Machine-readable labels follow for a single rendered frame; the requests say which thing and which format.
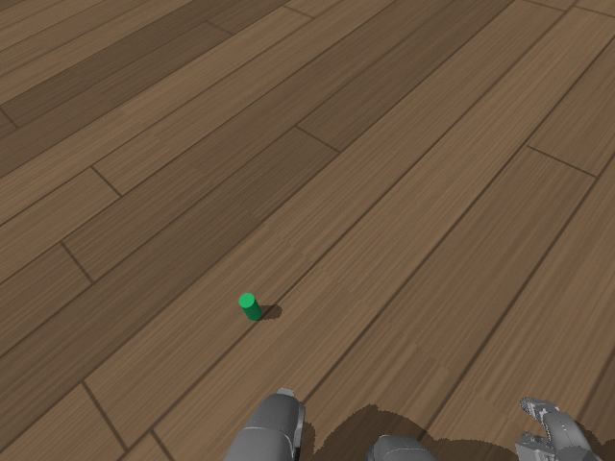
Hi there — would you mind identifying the can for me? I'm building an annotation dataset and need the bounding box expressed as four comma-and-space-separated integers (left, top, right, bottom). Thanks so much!
239, 293, 261, 321

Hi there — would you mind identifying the right robot hand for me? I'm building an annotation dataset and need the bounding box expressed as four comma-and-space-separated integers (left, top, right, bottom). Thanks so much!
514, 398, 592, 461

